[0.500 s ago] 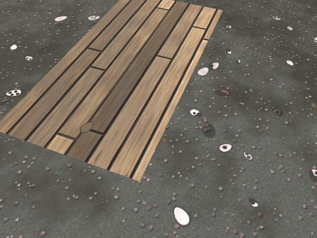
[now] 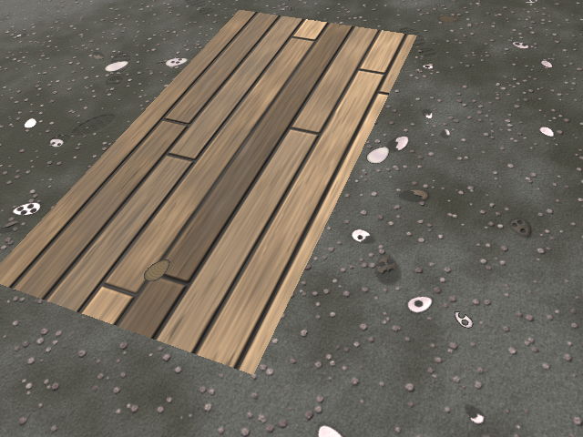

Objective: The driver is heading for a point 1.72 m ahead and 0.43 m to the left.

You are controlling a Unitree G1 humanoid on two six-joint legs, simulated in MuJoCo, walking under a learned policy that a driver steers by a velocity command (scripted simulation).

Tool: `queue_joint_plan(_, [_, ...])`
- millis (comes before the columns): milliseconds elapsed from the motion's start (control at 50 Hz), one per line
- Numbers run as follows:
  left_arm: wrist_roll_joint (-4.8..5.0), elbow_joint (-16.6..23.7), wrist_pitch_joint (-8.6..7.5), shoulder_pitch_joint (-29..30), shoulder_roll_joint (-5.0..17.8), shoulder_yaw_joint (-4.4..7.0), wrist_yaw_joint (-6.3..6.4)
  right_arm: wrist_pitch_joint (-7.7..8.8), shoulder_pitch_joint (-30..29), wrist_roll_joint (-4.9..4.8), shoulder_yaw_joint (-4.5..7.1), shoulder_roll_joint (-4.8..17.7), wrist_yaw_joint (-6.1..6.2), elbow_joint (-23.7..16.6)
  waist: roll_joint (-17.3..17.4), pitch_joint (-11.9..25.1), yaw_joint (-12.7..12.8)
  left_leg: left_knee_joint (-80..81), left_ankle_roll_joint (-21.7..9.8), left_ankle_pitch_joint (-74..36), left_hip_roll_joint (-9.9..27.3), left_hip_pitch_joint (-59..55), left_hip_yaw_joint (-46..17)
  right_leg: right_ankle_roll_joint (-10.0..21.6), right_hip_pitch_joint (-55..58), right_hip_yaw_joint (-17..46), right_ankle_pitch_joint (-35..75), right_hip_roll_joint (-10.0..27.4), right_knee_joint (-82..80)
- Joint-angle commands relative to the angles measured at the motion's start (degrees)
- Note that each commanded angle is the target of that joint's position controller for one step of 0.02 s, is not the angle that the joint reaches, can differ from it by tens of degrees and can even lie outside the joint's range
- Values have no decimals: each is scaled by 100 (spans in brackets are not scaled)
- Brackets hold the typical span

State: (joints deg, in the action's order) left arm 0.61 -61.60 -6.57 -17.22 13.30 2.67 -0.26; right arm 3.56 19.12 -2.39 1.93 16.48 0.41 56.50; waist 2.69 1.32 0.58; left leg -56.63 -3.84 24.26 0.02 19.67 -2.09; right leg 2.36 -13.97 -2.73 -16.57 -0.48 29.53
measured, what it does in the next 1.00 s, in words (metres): walks ahead: left foot, then right foot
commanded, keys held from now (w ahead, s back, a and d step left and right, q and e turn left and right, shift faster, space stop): w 1.00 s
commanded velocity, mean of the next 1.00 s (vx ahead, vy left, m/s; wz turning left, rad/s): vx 0.48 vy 0.00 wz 0.00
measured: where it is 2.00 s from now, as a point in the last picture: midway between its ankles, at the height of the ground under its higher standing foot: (300, 237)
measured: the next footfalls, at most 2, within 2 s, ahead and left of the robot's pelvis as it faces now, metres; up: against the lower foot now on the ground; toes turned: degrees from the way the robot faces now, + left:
left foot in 0.40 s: +0.40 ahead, +0.12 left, +0.00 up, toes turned +2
right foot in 0.94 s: +0.71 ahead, -0.12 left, +0.00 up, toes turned -3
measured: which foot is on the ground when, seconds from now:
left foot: up 0.00-0.38, down 0.40-0.94, up 0.96-1.00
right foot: down 0.00-0.40, up 0.42-0.92, down 0.94-1.00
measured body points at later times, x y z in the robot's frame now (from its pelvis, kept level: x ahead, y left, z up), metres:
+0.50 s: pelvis +0.27 +0.04 -0.01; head +0.31 +0.04 +0.44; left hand +0.23 +0.30 -0.15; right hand +0.44 -0.21 -0.12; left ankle +0.36 +0.12 -0.74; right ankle +0.07 -0.10 -0.64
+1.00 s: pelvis +0.56 -0.02 -0.01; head +0.60 -0.03 +0.43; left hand +0.76 +0.22 -0.11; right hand +0.53 -0.29 -0.16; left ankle +0.38 +0.12 -0.69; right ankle +0.67 -0.11 -0.74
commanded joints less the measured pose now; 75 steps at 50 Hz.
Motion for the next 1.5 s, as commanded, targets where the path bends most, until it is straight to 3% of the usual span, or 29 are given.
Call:
queue_joint_plan(20, [-23, 199, -87, -285, 673, 19, -90, 284, -512, 42, 116, 515, -43, -577, -800, -784, 58, -926, -155, -866, 599, 2852, -275, 808, 1431, 2701, -1144, 1742, -2238])
queue_joint_plan(100, [-85, 124, 10, -750, 567, -36, -13, 195, -786, 140, 137, 304, -121, -605, -747, -673, 95, -118, 145, -1781, 695, 2436, 95, 690, 1311, 1282, 1310, 1211, -2302])
queue_joint_plan(180, [-80, 202, 72, -896, 735, -19, 106, 177, -1813, 128, 45, 59, -134, -1007, -649, -803, 287, 1405, 335, -2515, 544, 2184, 323, 718, 1055, 792, 1947, 1066, -2455])
queue_joint_plan(320, [29, 123, 178, -1247, 825, 74, 160, 258, -2683, 72, 18, 140, -328, -1399, -694, -958, 271, 2682, 16, -2605, 308, 1839, 354, 671, 1954, 571, 2668, 1467, -2179])
queue_joint_plan(360, [-9, 205, 238, -1074, 971, 137, 170, 278, -2259, 83, 128, 379, -342, -1331, -873, -518, -63, 2684, -162, -2221, 50, 1074, 502, 558, 2252, 507, 4385, 1525, -1524])
queue_joint_plan(400, [-82, 322, 334, -872, 963, 129, 157, 241, -612, 57, 375, 815, -269, -861, -969, 555, -897, 2670, -464, -2207, -176, -1159, 643, 320, 1773, 239, 5573, 1184, 454])
queue_joint_plan(420, [-176, 481, 324, -960, 739, 32, 142, 200, 418, 145, 479, 1220, -198, -644, -282, 1396, -1131, 2479, -833, -1970, 995, -3087, -759, 181, 275, 108, 3542, 819, 2305])
queue_joint_plan(440, [-92, 432, 182, -1825, -222, -214, 35, 192, 695, 200, 497, 1392, -262, -478, 1378, 2363, -581, 3418, -1820, -355, 2297, -4754, -3792, -114, -1772, 527, -1273, -352, 4246])
queue_joint_plan(460, [93, 437, 11, -1265, 453, -66, 11, 205, 440, 164, 348, 816, -261, -494, 792, 1829, -783, 4001, -1528, 74, 2067, -4336, -4046, 28, -2395, 1158, -1531, -111, 4905])
queue_joint_plan(480, [245, 685, -89, -617, 785, 31, 7, 235, -134, 154, 287, 615, -236, -585, 552, 833, -658, 4117, -1266, -381, 1922, -3436, -3084, 119, -2759, 966, -1067, 176, 4971])
queue_joint_plan(500, [226, 768, -133, -285, 817, 39, 59, 275, -630, 182, 246, 515, -242, -687, -125, 407, -456, 4280, -1143, -1217, 1757, -2472, -2385, 129, -2489, 850, -501, 492, 4695])
queue_joint_plan(520, [133, 791, -109, -173, 788, 96, 104, 306, -863, 250, 217, 411, -265, -710, -293, 104, -264, 4433, -1097, -1845, 1588, -1719, -1863, 99, -2213, 766, -198, 676, 4404])
queue_joint_plan(540, [63, 779, -48, -260, 712, 117, 110, 336, -882, 320, 170, 258, -298, -655, -161, 39, -96, 4505, -1000, -2555, 1374, -1244, -1415, 116, -1764, 818, -80, 825, 4218])
queue_joint_plan(600, [68, 851, 149, -309, 429, 108, 134, 350, -790, 244, 177, 308, -269, -489, 33, -193, 124, 4976, -1100, -2267, 1246, -745, -919, -14, -1765, 693, 77, 974, 3581])
queue_joint_plan(680, [-43, 1245, 168, 677, 490, 122, 126, 301, -376, 233, 238, 581, -102, -347, -92, -489, -81, 5193, -1036, -2383, 1143, -885, -538, -231, -2448, 572, 1290, 1023, 2178])
queue_joint_plan(820, [53, 1694, 74, 2026, 412, 23, -63, 175, 403, 123, 264, 702, -32, -56, -25, -652, -521, 4952, -778, -2459, 1191, -1721, -153, -167, -2222, 278, 2193, 595, 242])
queue_joint_plan(900, [68, 1814, 21, 1892, 685, 107, -176, 41, 360, 116, 332, 825, 9, -14, 144, -444, -227, 4259, -580, -3565, 1510, -2486, -228, 129, -1831, 238, 1359, 403, -93])
queue_joint_plan(940, [53, 1400, 22, 451, 1096, 340, -135, -22, 173, 156, 285, 721, 13, -96, 128, 452, 501, 2569, -327, -4924, 1086, -2109, 127, 422, 196, -4, 1352, 115, -199])
queue_joint_plan(960, [-23, 1189, 42, -633, 1542, 463, -78, -19, 257, 269, 177, 503, 22, -254, -522, 1348, 810, 720, -119, -3408, 712, -896, 399, 811, 1992, 1216, 1398, 1178, -35])
queue_joint_plan(980, [-37, 1032, 70, -914, 1837, 520, -131, 106, 993, 224, -42, -304, -52, -238, -2073, 2020, 377, -1114, 200, 496, -374, 1362, 218, 1681, 3759, 3991, 42, 2326, -802])
queue_joint_plan(1000, [-10, 1109, 50, -775, 1215, 345, -144, 237, 618, 72, 96, 360, -67, -189, -1427, 1760, 570, -1803, 82, 873, -122, 2010, -548, 1475, 3594, 4288, -503, 2211, -1212])
queue_joint_plan(1020, [-10, 1216, 26, -261, 991, 267, -128, 326, 72, -53, 181, 670, -81, -368, -1151, 944, 489, -1865, -27, 368, 157, 2328, -462, 1224, 2864, 3419, -112, 2046, -1295])
queue_joint_plan(1060, [-82, 1346, 7, 446, 783, 194, -140, 331, -329, 73, 216, 582, -14, -428, -476, 212, 154, -1314, 20, -505, 637, 1905, -246, 1110, 1393, 2315, 1166, 1688, -1608])
queue_joint_plan(1100, [-127, 1285, -22, 519, 677, 166, -167, 200, -119, 116, 223, 350, -18, -382, -661, 167, -121, -933, 83, -763, 828, 1363, -270, 1108, 843, 1805, 1672, 1477, -1869])
queue_joint_plan(1180, [-133, 1097, -64, 269, 832, 225, -57, -3, -483, 100, 233, 226, -9, -468, -519, -220, -113, -191, 221, -1485, 889, 1850, -315, 1067, 665, 975, 1953, 1405, -2274])
queue_joint_plan(1300, [-119, 966, -29, 46, 901, 225, 87, 49, -1407, 127, 214, 120, -116, -795, -550, -496, 164, 1485, 216, -3083, 604, 1903, -130, 717, 832, -40, 1898, 1213, -2503])
queue_joint_plan(1400, [-61, 755, 123, -409, 952, 252, 127, 60, -2144, 119, 137, 5, -283, -1228, -443, -725, 411, 2132, 59, -2730, 491, 2317, 183, 651, 1911, -401, 2545, 1534, -2130])
queue_joint_plan(1460, [-26, 818, 261, -264, 1123, 304, 180, 61, -2153, 99, 188, 122, -413, -1452, -627, -572, 216, 2247, -157, -1914, 217, 1951, 592, 513, 2291, -621, 4382, 1669, -1409])
queue_joint_plan(1500, [-35, 920, 354, -121, 1276, 344, 248, 29, -1396, 91, 355, 416, -435, -1374, -867, 8, -257, 2167, -392, -1441, -222, 763, 926, 364, 2219, -798, 6200, 1613, -150])
Velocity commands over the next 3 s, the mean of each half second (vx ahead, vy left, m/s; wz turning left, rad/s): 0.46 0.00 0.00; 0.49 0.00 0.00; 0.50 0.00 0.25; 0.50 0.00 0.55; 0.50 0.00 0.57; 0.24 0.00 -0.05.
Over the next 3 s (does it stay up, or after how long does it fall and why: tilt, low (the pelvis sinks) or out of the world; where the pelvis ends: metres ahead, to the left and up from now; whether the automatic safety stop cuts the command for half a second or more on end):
stays up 1.47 0.36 0.00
